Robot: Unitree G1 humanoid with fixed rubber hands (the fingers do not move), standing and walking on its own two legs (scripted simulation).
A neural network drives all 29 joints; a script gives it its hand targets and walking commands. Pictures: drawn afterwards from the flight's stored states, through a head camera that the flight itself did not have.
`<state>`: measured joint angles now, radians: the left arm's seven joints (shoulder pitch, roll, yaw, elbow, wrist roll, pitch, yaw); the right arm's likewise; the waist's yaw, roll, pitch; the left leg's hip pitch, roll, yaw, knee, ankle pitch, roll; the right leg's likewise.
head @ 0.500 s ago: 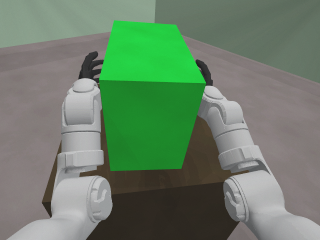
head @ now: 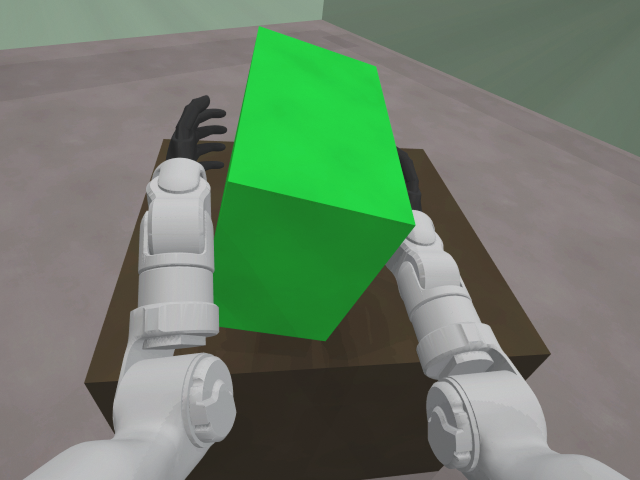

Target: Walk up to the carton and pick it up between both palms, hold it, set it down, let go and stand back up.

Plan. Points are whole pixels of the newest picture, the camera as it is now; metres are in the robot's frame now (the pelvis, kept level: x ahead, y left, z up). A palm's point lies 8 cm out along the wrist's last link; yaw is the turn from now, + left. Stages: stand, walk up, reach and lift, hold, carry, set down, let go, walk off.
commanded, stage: set down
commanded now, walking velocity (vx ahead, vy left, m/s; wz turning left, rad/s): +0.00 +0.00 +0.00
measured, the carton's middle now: (292, 185) +0.44 +0.02 +0.17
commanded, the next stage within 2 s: none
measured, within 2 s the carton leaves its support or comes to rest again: neither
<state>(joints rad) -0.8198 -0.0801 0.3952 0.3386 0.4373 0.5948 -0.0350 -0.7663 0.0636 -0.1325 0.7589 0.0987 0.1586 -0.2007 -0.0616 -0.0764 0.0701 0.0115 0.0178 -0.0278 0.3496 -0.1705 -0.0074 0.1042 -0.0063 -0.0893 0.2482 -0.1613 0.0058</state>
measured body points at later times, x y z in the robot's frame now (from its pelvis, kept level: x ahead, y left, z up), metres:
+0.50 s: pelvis +0.01 +0.00 +0.00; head -0.02 +0.04 +0.45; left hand +0.42 +0.14 +0.19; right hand +0.41 -0.12 +0.16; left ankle +0.03 +0.12 -0.75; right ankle +0.00 -0.12 -0.75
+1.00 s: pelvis +0.01 +0.00 +0.00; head +0.00 +0.03 +0.45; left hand +0.43 +0.13 +0.15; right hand +0.41 -0.13 +0.12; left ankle +0.03 +0.12 -0.75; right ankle +0.00 -0.12 -0.75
